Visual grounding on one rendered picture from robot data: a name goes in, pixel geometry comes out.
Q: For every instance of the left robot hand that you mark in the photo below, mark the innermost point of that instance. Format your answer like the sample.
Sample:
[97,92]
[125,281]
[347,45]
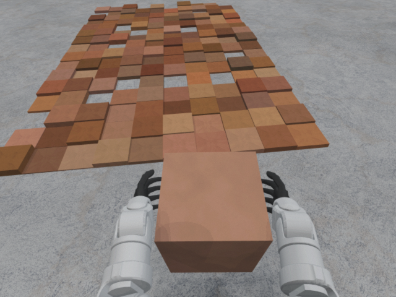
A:
[143,188]

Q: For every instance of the robot right forearm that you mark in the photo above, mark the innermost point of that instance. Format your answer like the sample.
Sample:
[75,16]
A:
[302,269]

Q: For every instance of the carton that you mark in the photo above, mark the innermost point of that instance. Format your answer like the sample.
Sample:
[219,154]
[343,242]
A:
[212,215]

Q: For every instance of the robot left forearm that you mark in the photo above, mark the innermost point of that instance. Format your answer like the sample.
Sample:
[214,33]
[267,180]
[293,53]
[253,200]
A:
[129,270]

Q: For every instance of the right robot hand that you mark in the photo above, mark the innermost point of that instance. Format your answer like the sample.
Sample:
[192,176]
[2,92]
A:
[278,186]

